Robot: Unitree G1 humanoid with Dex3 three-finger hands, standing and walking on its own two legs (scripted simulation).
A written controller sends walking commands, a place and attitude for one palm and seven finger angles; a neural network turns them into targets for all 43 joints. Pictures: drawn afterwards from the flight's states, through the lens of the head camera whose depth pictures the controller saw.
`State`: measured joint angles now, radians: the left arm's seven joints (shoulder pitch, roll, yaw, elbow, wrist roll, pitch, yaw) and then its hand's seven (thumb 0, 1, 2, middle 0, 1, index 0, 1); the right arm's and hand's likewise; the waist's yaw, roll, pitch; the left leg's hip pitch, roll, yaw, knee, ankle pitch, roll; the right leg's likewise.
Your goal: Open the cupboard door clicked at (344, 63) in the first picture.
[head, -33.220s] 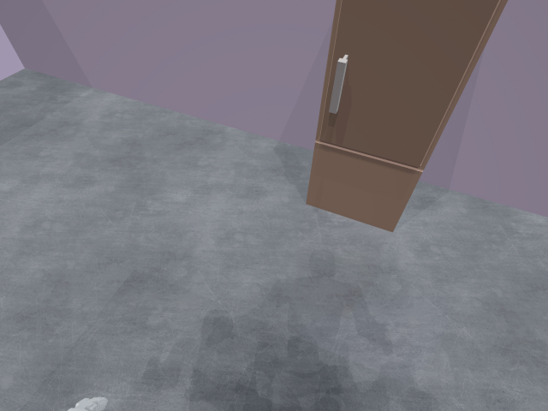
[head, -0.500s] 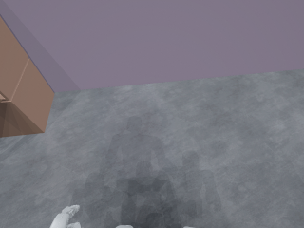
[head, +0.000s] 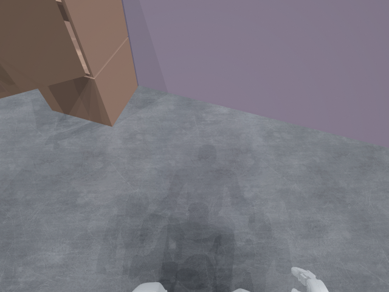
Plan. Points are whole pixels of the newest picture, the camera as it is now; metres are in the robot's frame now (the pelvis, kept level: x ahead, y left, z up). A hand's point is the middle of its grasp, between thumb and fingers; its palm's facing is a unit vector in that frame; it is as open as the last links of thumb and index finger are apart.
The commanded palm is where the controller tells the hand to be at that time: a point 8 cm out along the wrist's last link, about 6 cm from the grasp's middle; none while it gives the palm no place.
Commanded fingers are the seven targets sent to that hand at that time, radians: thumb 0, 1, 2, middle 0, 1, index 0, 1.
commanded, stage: turn to face it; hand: left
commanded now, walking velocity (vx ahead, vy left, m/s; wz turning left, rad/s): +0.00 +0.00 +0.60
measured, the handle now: out of the picture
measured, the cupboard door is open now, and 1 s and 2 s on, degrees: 44 44 44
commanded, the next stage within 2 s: take the last steps up to it in 0.76 s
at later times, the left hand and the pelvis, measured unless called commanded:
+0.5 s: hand out of the picture +0.08 +0.16 -0.13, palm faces +0.24 -0.93 -0.29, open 7.4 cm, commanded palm none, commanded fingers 0.00 0.90 0.90 -0.20 -0.30 -0.20 -0.30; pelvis +0.01 -0.06 +0.01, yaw +16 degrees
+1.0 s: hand out of the picture -0.06 +0.16 -0.16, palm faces +0.54 -0.80 -0.26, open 7.4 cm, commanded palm none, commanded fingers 0.00 0.90 0.90 -0.20 -0.30 -0.20 -0.30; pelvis +0.03 -0.04 +0.01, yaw +30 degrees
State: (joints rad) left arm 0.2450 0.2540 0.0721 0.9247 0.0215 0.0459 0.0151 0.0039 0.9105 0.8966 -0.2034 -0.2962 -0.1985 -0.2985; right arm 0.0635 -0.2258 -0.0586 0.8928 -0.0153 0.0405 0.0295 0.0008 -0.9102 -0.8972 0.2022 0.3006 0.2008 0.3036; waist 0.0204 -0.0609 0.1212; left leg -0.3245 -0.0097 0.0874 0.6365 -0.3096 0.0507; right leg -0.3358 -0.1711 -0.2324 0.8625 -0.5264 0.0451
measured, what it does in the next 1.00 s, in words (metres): steps on the spot, turning left: right foot, then left foot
